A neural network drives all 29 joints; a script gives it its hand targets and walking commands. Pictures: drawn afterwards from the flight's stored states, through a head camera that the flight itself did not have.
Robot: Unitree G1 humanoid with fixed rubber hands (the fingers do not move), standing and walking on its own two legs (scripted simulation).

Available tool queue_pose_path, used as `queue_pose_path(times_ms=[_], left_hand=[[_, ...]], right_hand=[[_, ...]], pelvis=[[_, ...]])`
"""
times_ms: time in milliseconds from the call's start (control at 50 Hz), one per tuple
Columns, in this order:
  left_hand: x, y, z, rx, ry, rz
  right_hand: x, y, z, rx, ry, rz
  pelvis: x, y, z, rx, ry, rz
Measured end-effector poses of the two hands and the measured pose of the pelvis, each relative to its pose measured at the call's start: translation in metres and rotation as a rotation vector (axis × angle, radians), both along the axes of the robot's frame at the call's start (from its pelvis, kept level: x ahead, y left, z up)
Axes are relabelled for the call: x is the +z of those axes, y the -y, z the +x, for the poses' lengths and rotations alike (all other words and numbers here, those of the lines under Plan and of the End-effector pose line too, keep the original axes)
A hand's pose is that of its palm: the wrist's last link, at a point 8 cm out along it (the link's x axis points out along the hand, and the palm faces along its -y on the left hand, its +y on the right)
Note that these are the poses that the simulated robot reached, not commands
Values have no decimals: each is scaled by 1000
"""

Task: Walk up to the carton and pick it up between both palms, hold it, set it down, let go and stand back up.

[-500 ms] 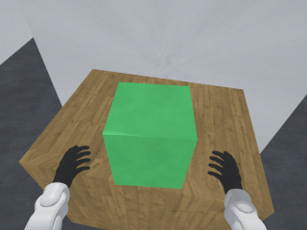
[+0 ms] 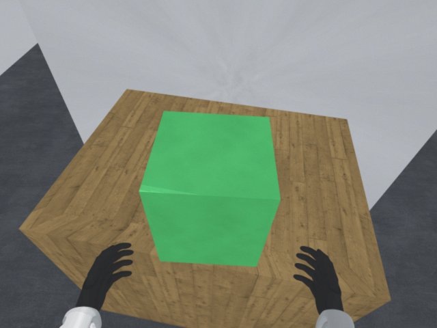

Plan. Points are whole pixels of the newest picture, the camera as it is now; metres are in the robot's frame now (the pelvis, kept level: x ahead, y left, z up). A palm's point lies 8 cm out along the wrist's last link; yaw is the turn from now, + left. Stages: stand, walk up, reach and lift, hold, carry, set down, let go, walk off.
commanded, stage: set down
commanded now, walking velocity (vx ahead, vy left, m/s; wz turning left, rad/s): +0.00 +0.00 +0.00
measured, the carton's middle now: (212, 192) +0.40 +0.03 +0.02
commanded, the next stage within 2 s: let go in 0.92 s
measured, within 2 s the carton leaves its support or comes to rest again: neither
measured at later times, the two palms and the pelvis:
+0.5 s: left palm (92, 314) +0.18 +0.24 -0.05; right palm (328, 307) +0.20 -0.18 -0.04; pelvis +0.01 +0.00 +0.00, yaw -1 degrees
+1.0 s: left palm out of the picture +0.15 +0.22 -0.08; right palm (330, 305) +0.20 -0.18 -0.03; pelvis +0.00 -0.01 +0.00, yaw -1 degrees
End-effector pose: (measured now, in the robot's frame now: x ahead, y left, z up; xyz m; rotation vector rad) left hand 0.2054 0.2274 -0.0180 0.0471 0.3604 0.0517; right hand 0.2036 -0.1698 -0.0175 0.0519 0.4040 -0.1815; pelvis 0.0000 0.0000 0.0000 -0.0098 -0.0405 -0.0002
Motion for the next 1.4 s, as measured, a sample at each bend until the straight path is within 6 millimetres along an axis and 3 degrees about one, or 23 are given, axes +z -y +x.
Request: queue_pose_path(times_ms=[140,440,760,1100,1400], left_hand=[[-24,-6,-13,9,-124,24],[-31,-9,-16,14,-192,77],[-56,2,-54,29,-361,101],[-65,16,-50,-7,-464,152],[-71,23,-60,3,-483,137]], right_hand=[[-16,2,-7,53,-65,-51],[-18,7,-8,122,-30,-60],[-16,8,-6,182,-45,-102],[-16,11,-5,224,-57,-97],[-15,11,-4,243,-64,-112]], pelvis=[[0,-2,1,-10,-2,3],[1,-4,9,-19,3,-1],[2,3,1,-14,38,5],[1,9,-5,-13,72,8],[-1,7,-8,-13,97,5]])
